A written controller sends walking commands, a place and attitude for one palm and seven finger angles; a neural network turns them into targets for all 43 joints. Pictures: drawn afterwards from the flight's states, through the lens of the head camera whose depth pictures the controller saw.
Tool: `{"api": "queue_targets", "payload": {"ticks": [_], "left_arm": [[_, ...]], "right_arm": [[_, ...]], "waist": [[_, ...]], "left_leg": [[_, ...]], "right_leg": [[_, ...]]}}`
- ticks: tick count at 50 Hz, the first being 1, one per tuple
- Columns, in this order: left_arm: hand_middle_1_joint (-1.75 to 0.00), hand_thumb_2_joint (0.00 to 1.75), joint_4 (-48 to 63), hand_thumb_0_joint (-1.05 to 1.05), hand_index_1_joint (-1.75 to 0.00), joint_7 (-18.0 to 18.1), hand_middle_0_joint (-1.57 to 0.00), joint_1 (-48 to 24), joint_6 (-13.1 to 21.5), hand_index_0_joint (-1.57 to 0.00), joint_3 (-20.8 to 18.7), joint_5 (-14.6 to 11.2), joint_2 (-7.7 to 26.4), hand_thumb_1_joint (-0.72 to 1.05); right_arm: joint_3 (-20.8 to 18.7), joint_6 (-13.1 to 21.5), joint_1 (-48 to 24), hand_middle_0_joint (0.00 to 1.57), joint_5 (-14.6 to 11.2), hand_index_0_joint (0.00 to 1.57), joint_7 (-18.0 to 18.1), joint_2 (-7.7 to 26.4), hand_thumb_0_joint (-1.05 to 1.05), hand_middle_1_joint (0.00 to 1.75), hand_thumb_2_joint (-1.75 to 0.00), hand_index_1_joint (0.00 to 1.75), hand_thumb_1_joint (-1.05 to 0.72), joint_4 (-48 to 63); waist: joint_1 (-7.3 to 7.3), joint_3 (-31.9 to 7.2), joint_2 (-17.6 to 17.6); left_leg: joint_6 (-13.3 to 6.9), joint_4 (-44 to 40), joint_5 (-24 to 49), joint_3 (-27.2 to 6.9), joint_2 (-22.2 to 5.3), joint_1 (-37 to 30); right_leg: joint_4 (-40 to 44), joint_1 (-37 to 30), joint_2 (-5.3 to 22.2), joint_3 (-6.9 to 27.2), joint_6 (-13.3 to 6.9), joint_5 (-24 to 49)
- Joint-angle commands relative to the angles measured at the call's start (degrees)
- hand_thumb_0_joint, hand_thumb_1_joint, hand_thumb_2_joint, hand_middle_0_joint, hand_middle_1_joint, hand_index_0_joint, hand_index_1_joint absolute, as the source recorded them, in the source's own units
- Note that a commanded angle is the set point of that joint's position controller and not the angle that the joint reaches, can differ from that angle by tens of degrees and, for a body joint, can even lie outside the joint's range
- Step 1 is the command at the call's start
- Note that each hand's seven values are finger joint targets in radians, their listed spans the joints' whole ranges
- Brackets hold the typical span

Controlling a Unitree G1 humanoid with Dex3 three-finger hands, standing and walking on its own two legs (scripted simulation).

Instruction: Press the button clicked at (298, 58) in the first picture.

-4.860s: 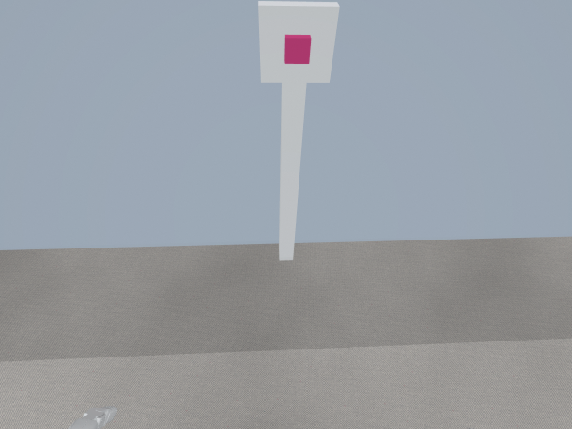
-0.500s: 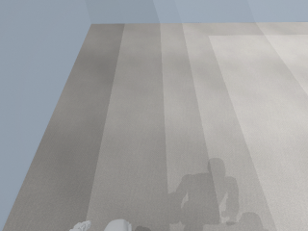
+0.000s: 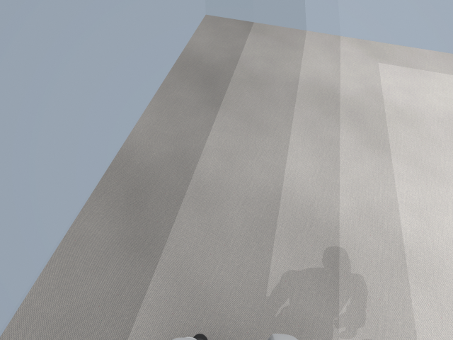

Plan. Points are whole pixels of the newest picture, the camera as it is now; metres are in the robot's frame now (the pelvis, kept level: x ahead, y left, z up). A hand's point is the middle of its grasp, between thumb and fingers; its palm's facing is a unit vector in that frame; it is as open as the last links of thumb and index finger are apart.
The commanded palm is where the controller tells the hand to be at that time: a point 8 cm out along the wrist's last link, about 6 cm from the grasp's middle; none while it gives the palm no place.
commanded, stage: turn to face it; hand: left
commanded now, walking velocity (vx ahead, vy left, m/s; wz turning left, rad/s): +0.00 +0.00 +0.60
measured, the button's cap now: out of the picture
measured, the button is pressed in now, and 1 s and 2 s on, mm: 0 0 0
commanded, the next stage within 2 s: none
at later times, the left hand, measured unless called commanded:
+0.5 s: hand out of the picture -0.05 +0.16 -0.16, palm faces +0.37 -0.90 -0.24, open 7.3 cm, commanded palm none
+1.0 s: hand out of the picture -0.07 +0.22 -0.15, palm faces +0.59 -0.76 -0.27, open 7.4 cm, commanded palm none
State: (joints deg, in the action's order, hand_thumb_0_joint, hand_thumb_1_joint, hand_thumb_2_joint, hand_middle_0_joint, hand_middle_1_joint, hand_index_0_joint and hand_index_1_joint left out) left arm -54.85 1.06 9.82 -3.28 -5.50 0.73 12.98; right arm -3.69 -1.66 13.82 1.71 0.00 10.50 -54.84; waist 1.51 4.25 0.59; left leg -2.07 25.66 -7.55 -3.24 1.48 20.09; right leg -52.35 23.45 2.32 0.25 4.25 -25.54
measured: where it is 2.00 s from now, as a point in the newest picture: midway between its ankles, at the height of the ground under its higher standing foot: outside the picture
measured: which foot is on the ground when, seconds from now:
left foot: down 0.00-0.14, up 0.16-0.58, down 0.60-1.00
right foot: up 0.00-0.12, down 0.14-0.60, up 0.62-1.00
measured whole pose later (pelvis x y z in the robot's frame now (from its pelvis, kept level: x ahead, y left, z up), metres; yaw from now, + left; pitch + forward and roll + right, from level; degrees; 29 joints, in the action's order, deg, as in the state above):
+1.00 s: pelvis -0.05 -0.03 -0.01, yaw +36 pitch +0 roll +0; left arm -49.3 0.6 6.9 -2.8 -3.9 0.5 13.3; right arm -3.7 -2.6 10.9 1.7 -0.9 12.7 -52.4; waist 1.5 4.0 0.5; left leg -0.8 29.4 -13.6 -4.8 2.8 16.1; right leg -45.3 22.0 3.1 -0.6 5.5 -24.0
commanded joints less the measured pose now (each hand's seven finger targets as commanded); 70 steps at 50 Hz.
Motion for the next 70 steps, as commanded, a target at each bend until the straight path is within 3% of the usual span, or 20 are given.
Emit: {"api": "queue_targets", "payload": {"ticks": [1,5,6,7,8,10,13,24,28,29,30,31,37,45,51,52,53,54,58,70], "left_arm": [[-0.30,0.90,5.6,0.00,-0.30,0.3,-0.20,-0.5,2.0,-0.20,0.2,-0.5,2.1,0.90],[-0.30,0.90,3.8,0.00,-0.30,0.6,-0.20,8.0,2.1,-0.20,-0.5,-0.7,4.4,0.90],[-0.30,0.90,3.6,0.00,-0.30,0.9,-0.20,10.3,2.5,-0.20,-1.3,0.0,8.2,0.90],[-0.30,0.90,5.1,0.00,-0.30,1.3,-0.20,8.5,2.8,-0.20,-2.1,1.1,14.4,0.90],[-0.30,0.90,6.9,0.00,-0.30,1.5,-0.20,3.5,2.4,-0.20,-1.0,0.4,13.3,0.90],[-0.30,0.90,8.7,0.00,-0.30,1.3,-0.20,-4.3,3.2,-0.20,-0.3,0.2,9.0,0.90],[-0.30,0.90,8.3,0.00,-0.30,1.0,-0.20,-3.1,3.9,-0.20,0.9,0.3,6.5,0.90],[-0.30,0.90,5.7,0.00,-0.30,0.9,-0.20,6.8,3.4,-0.20,-0.4,1.2,11.0,0.90],[-0.30,0.90,5.2,0.00,-0.30,0.4,-0.20,6.0,2.9,-0.20,-0.9,0.5,11.6,0.90],[-0.30,0.90,6.2,0.00,-0.30,0.1,-0.20,6.2,2.7,-0.20,-0.8,-0.1,9.9,0.90],[-0.30,0.90,9.1,0.00,-0.30,-0.4,-0.20,3.9,2.6,-0.20,0.5,-0.3,5.6,0.90],[-0.30,0.90,10.1,0.00,-0.30,0.0,-0.20,0.5,1.8,-0.20,0.7,0.3,6.4,0.90],[-0.30,0.90,6.8,0.00,-0.30,-0.7,-0.20,1.6,1.6,-0.20,0.1,0.2,6.5,0.90],[-0.30,0.90,9.3,0.00,-0.30,-0.1,-0.20,-2.7,1.6,-0.20,0.5,-0.1,5.4,0.90],[-0.30,0.90,8.6,0.00,-0.30,0.3,-0.20,3.9,3.0,-0.20,0.3,-0.6,6.3,0.90],[-0.30,0.90,8.3,0.00,-0.30,0.7,-0.20,6.3,3.8,-0.20,-0.3,0.0,9.9,0.90],[-0.30,0.90,8.7,0.00,-0.30,1.1,-0.20,6.7,4.1,-0.20,-1.4,0.9,15.6,0.90],[-0.30,0.90,9.2,0.00,-0.30,1.2,-0.20,6.4,3.7,-0.20,-0.9,0.3,15.3,0.90],[-0.30,0.90,11.0,0.00,-0.30,1.0,-0.20,-3.5,3.8,-0.20,0.9,0.2,7.8,0.90],[-0.30,0.90,7.0,0.00,-0.30,0.9,-0.20,5.0,3.2,-0.20,-0.4,1.1,11.4,0.90]], "right_arm": [[-3.5,0.3,2.2,0.20,0.0,0.20,0.7,12.9,0.00,0.30,-0.90,0.30,-0.90,3.6],[-3.9,-0.7,-2.8,0.20,-0.3,0.20,0.1,12.5,0.00,0.30,-0.90,0.30,-0.90,5.8],[-3.8,-1.1,-3.0,0.20,-0.8,0.20,-0.2,9.6,0.00,0.30,-0.90,0.30,-0.90,6.5],[-3.1,-0.9,-2.7,0.20,-0.9,0.20,-0.3,5.9,0.00,0.30,-0.90,0.30,-0.90,8.0],[-3.7,-0.8,-4.9,0.20,0.1,0.20,-0.4,9.8,0.00,0.30,-0.90,0.30,-0.90,7.9],[-3.8,-2.0,-1.8,0.20,0.2,0.20,-1.1,8.8,0.00,0.30,-0.90,0.30,-0.90,5.2],[-3.3,-2.0,0.1,0.20,-0.1,0.20,-1.8,7.7,0.00,0.30,-0.90,0.30,-0.90,3.8],[-1.4,-1.2,-10.3,0.20,-0.8,0.20,-1.8,7.0,0.00,0.30,-0.90,0.30,-0.90,7.4],[-1.6,0.1,-3.7,0.20,-0.8,0.20,-1.5,8.9,0.00,0.30,-0.90,0.30,-0.90,6.5],[-2.8,0.8,0.6,0.20,-0.6,0.20,-1.3,13.5,0.00,0.30,-0.90,0.30,-0.90,5.6],[-4.5,1.2,4.3,0.20,-0.7,0.20,-0.7,20.1,0.00,0.30,-0.90,0.30,-0.90,5.2],[-4.5,0.6,7.3,0.20,-1.1,0.20,-0.4,20.9,0.00,0.30,-0.90,0.30,-0.90,3.6],[-2.2,1.3,-4.3,0.20,-0.6,0.20,0.7,14.1,0.00,0.30,-0.90,0.30,-0.90,6.7],[-3.0,0.6,-2.1,0.20,-0.2,0.20,0.3,14.6,0.00,0.30,-0.90,0.30,-0.90,6.3],[-3.5,0.1,-5.1,0.20,-0.7,0.20,0.0,14.0,0.00,0.30,-0.90,0.30,-0.90,7.6],[-3.1,0.3,-4.4,0.20,-1.2,0.20,-0.3,11.2,0.00,0.30,-0.90,0.30,-0.90,7.9],[-2.3,0.4,-3.3,0.20,-1.2,0.20,-0.5,6.9,0.00,0.30,-0.90,0.30,-0.90,9.3],[-3.2,-0.1,-4.2,0.20,-0.6,0.20,-0.3,10.2,0.00,0.30,-0.90,0.30,-0.90,9.3],[-3.2,-1.6,-1.5,0.20,-0.2,0.20,-1.7,9.1,0.00,0.30,-0.90,0.30,-0.90,5.0],[-1.3,-1.3,-8.3,0.20,-1.0,0.20,-2.0,7.1,0.00,0.30,-0.90,0.30,-0.90,6.6]], "waist": [[1.10,-11.1,9.9],[-3.23,-10.4,7.8],[-4.37,-10.1,-1.4],[-4.88,-7.5,-19.3],[-3.68,-4.0,-14.4],[0.74,0.0,-12.0],[1.39,1.6,-9.2],[-4.70,-3.9,-12.4],[-1.55,-9.9,-9.7],[1.00,-13.6,0.1],[3.41,-14.3,18.3],[4.32,-15.0,12.8],[-0.61,-7.6,7.5],[0.69,-6.3,7.8],[-3.05,-8.7,6.6],[-4.21,-10.7,-2.4],[-4.38,-10.3,-19.9],[-4.49,-9.6,-15.5],[0.51,-1.8,-8.8],[-3.99,-4.1,-12.8]], "left_leg": [[-7.8,-6.1,9.8,-19.2,-13.7,-11.4],[-2.8,-4.9,-3.7,-18.2,-8.2,2.6],[1.1,3.7,-13.7,-12.5,-2.5,12.3],[5.5,21.9,-22.4,-0.2,4.7,22.4],[4.3,32.4,-23.5,-2.2,0.4,18.4],[4.7,41.8,-15.9,-1.3,-1.4,15.2],[6.2,45.8,-10.4,2.2,-2.5,15.9],[6.5,21.4,-18.2,8.5,-4.3,7.5],[4.5,0.1,-5.3,10.3,-2.4,-6.6],[1.7,-3.9,8.3,2.1,-8.9,-19.2],[-6.3,-2.9,36.3,-18.4,-24.8,-28.5],[-10.7,-1.4,41.8,-16.1,-27.6,-26.4],[-6.1,-3.5,26.2,-6.2,-14.8,-14.2],[-8.0,-4.3,17.5,-13.8,-14.4,-12.0],[-4.0,2.8,13.1,-16.2,-9.5,-1.7],[-0.3,9.7,1.7,-12.4,-5.4,5.6],[4.8,24.7,-24.6,-0.4,3.7,16.5],[4.4,35.5,-27.7,-2.3,0.8,14.7],[5.7,46.4,-13.8,0.5,-2.8,13.4],[6.3,22.3,-17.6,8.3,-4.5,6.6]], "right_leg": [[7.5,-0.7,-1.5,-0.2,-0.6,-1.2],[28.0,-19.2,-2.2,-2.2,-2.1,8.9],[36.2,-26.3,6.3,5.0,-5.0,4.4],[43.2,-25.4,23.7,24.2,-11.3,-3.6],[42.8,-12.4,26.3,21.1,-12.3,-0.8],[41.6,-5.5,18.4,11.1,-9.7,4.3],[36.3,-8.9,13.9,0.1,-8.5,19.8],[29.1,-19.8,20.0,-4.4,-11.5,35.8],[16.3,-19.0,17.6,-10.5,-6.4,38.6],[5.0,-8.6,14.6,-12.1,-3.0,28.4],[-7.1,11.0,6.2,-11.0,1.7,-10.5],[-13.0,11.7,6.1,-4.8,1.0,-13.1],[-13.8,8.4,4.8,-1.6,1.5,2.3],[0.8,3.9,2.0,-0.9,1.6,0.3],[26.2,-15.8,-0.2,-2.0,0.1,12.5],[34.2,-25.0,7.5,5.0,-1.5,15.5],[36.5,-28.9,24.4,21.1,-8.2,23.0],[35.8,-20.6,27.6,19.6,-12.1,24.9],[35.5,-11.9,16.1,2.8,-9.0,20.0],[30.9,-18.4,20.2,-6.1,-11.2,29.3]]}}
